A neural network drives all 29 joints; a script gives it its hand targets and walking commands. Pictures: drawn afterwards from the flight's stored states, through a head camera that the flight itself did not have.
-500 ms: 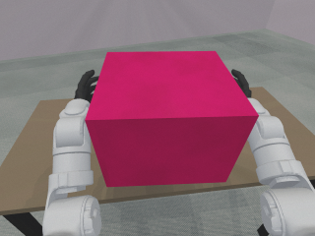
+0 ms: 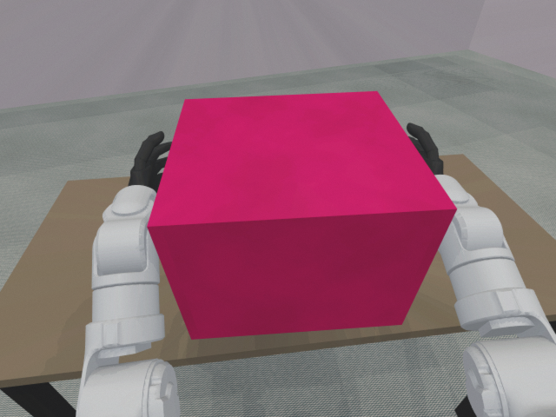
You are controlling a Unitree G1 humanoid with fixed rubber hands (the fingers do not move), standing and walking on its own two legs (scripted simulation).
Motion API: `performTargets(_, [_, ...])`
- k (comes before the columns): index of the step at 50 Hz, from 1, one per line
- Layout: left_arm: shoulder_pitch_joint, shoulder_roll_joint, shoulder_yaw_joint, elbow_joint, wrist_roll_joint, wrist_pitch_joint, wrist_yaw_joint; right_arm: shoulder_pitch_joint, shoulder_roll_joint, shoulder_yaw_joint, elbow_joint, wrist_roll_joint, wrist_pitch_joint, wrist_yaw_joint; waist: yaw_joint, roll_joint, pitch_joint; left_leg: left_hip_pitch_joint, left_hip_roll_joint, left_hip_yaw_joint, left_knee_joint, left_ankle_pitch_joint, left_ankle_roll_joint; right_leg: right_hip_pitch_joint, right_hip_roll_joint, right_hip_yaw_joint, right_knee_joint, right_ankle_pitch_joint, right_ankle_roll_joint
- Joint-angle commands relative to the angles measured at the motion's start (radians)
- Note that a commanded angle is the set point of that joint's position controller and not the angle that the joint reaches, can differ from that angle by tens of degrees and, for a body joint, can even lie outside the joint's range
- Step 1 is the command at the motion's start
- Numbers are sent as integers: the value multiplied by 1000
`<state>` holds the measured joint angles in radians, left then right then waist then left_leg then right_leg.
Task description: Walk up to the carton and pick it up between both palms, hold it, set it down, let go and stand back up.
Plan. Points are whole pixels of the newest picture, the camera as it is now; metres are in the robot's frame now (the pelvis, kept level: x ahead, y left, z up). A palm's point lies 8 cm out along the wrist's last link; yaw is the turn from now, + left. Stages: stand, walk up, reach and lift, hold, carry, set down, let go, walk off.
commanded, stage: hold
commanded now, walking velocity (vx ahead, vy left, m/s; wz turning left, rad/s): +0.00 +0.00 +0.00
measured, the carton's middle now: (289, 208) +0.35 +0.00 +0.18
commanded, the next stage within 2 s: none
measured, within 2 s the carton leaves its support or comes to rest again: neither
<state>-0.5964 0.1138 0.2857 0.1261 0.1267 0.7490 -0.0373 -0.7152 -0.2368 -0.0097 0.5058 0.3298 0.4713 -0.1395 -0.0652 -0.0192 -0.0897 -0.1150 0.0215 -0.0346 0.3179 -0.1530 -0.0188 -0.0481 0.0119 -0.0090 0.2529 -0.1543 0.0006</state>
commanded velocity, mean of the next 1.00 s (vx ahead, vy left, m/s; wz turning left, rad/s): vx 0.00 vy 0.00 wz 0.00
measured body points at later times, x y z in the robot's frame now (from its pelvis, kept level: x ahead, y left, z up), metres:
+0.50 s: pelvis -0.01 +0.01 +0.00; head -0.06 +0.02 +0.45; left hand +0.37 +0.19 +0.22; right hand +0.38 -0.18 +0.21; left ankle +0.02 +0.13 -0.75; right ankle -0.01 -0.12 -0.75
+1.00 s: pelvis +0.00 +0.00 +0.00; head -0.06 +0.01 +0.45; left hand +0.37 +0.19 +0.21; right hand +0.38 -0.19 +0.21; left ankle +0.02 +0.13 -0.75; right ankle -0.01 -0.12 -0.75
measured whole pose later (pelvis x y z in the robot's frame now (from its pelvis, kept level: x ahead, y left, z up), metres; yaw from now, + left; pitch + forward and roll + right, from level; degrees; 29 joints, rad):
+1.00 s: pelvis +0.00 +0.00 +0.00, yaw +0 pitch -3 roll -1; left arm -0.62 0.11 0.29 0.17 0.13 0.75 -0.04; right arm -0.74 -0.23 -0.02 0.55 0.32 0.48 -0.13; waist -0.06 -0.02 -0.10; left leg -0.13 0.02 -0.04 0.32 -0.14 -0.02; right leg -0.06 0.01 0.00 0.26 -0.15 0.00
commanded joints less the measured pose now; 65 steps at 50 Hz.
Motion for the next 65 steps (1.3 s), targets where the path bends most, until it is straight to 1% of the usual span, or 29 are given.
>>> performTargets(1, [-684, -512, -459, -169, -112, -44, -146, -777, 616, 352, -353, 117, -20, 97, 2, 27, -350, 143, -71, 37, -3, 282, -6, 94, 44, 1, 1, 333, 44])
performTargets(2, [-683, -506, -447, -141, -105, -42, -148, -784, 614, 345, -336, 110, -18, 98, 9, 24, -331, 129, -72, 39, -11, 252, 0, 81, 40, 3, -2, 308, 43])
performTargets(4, [-693, -522, -468, -159, -118, -43, -146, -802, 622, 344, -364, 111, -23, 103, 7, 31, -361, 139, -67, 37, -8, 258, -3, 76, 45, 0, -3, 292, 36])
performTargets(8, [-748, -535, -478, -139, -130, -52, -134, -819, 624, 322, -308, 98, -24, 118, 1, 40, -342, 142, -60, 34, -20, 216, -4, 22, 48, -3, -17, 201, 26])
performTargets(9, [-734, -548, -483, -128, -130, -50, -132, -829, 629, 325, -323, 93, -28, 120, 3, 33, -353, 145, -58, 34, -17, 220, -2, 22, 49, -3, -18, 208, 25])
performTargets(15, [-770, -567, -487, -113, -135, -50, -121, -839, 613, 294, -261, 84, -33, 139, -2, 61, -348, 139, -48, 30, -30, 185, -9, -9, 51, -6, -29, 120, 10])
performTargets(19, [-746, -560, -464, -84, -122, -49, -119, -838, 603, 295, -234, 83, -36, 143, 6, 42, -354, 145, -47, 29, -27, 200, -3, 1, 53, -4, -28, 133, 11])
performTargets(22, [-731, -567, -464, -84, -122, -45, -117, -843, 598, 296, -251, 92, -41, 143, 7, 50, -360, 151, -48, 29, -18, 231, -6, 10, 56, -6, -28, 148, 9])
performTargets(23, [-745, -567, -464, -89, -125, -48, -117, -860, 602, 299, -260, 95, -45, 144, 14, 54, -374, 145, -50, 30, -17, 222, -5, 11, 52, -5, -28, 137, 11])
performTargets(24, [-744, -569, -472, -98, -130, -51, -115, -848, 601, 297, -258, 96, -46, 143, 6, 59, -378, 157, -49, 28, -15, 232, -8, 6, 53, -4, -27, 150, 11])
performTargets(27, [-754, -559, -463, -84, -125, -53, -115, -847, 609, 292, -241, 87, -44, 144, 6, 43, -356, 145, -50, 31, -20, 204, 1, -3, 51, -6, -30, 133, 14])
performTargets(29, [-764, -561, -465, -89, -121, -55, -117, -848, 619, 292, -237, 86, -46, 143, 8, 50, -355, 140, -50, 31, -23, 199, -1, 2, 50, -6, -26, 135, 15])
performTargets(30, [-765, -563, -472, -104, -131, -58, -117, -861, 631, 305, -271, 94, -51, 141, 9, 43, -389, 145, -54, 31, -13, 219, 4, 18, 49, -4, -22, 167, 19])
performTargets(31, [-758, -560, -472, -93, -128, -59, -116, -850, 627, 302, -259, 93, -46, 136, 6, 48, -369, 145, -55, 31, -12, 228, 1, 15, 49, -3, -21, 183, 21])
performTargets(32, [-762, -562, -469, -99, -132, -62, -117, -868, 635, 317, -282, 101, -49, 132, 14, 39, -392, 147, -59, 31, -6, 235, 5, 27, 48, -1, -20, 198, 25])
performTargets(34, [-764, -558, -479, -111, -141, -66, -117, -855, 638, 322, -289, 103, -46, 126, 4, 37, -394, 164, -58, 29, -1, 254, 2, 32, 50, 0, -15, 227, 29])
performTargets(37, [-742, -545, -463, -100, -127, -60, -126, -828, 632, 322, -279, 105, -36, 116, 1, 40, -364, 152, -62, 32, -3, 256, 1, 45, 44, 2, -11, 257, 33])
performTargets(41, [-720, -544, -453, -106, -114, -54, -137, -827, 630, 331, -293, 107, -34, 110, 8, 32, -357, 136, -63, 32, -8, 253, 3, 69, 44, 4, -9, 264, 33])
performTargets(42, [-714, -544, -462, -109, -118, -52, -138, -822, 628, 329, -302, 107, -35, 108, 2, 37, -358, 139, -64, 32, -4, 259, -1, 72, 45, 3, -10, 269, 32])
performTargets(44, [-728, -543, -461, -104, -119, -54, -138, -847, 632, 334, -316, 109, -37, 107, 10, 35, -370, 134, -66, 33, -5, 245, 3, 65, 43, 3, -11, 255, 35])
performTargets(45, [-733, -544, -463, -112, -122, -56, -137, -838, 638, 330, -309, 106, -35, 107, 3, 28, -366, 133, -65, 33, -8, 239, 4, 61, 44, 1, -12, 248, 36])
performTargets(46, [-737, -535, -454, -99, -117, -57, -138, -839, 641, 329, -299, 100, -34, 107, 6, 19, -353, 127, -67, 35, -11, 229, 8, 56, 44, 1, -14, 246, 38])
performTargets(47, [-747, -546, -469, -132, -128, -62, -137, -834, 651, 336, -314, 105, -37, 108, 3, 29, -384, 136, -66, 34, -7, 243, 4, 65, 44, 2, -7, 262, 38])
performTargets(52, [-722, -537, -466, -124, -124, -58, -137, -814, 635, 340, -316, 107, -29, 107, 4, 26, -364, 142, -67, 34, -8, 256, 0, 72, 47, 3, -6, 283, 37])
performTargets(56, [-735, -554, -480, -110, -133, -57, -133, -842, 627, 320, -321, 104, -36, 114, 2, 45, -377, 141, -62, 32, -9, 231, -2, 40, 47, 0, -17, 220, 27])
performTargets(59, [-744, -561, -481, -116, -135, -62, -130, -842, 637, 321, -311, 97, -37, 118, 1, 30, -370, 143, -57, 30, -13, 231, 2, 31, 51, -1, -20, 207, 24])
performTargets(60, [-746, -556, -480, -114, -132, -61, -128, -818, 623, 311, -277, 97, -31, 121, -7, 45, -354, 146, -55, 28, -17, 231, -6, 25, 50, 0, -22, 196, 20])
performTargets(62, [-761, -556, -481, -108, -129, -58, -124, -822, 620, 303, -261, 93, -28, 127, -4, 62, -342, 133, -55, 30, -23, 203, -7, 8, 47, 1, -27, 152, 18])
performTargets(65, [-754, -568, -470, -92, -123, -55, -122, -837, 623, 301, -250, 89, -33, 137, 7, 45, -347, 129, -49, 28, -31, 187, 1, 4, 53, -4, -28, 126, 14])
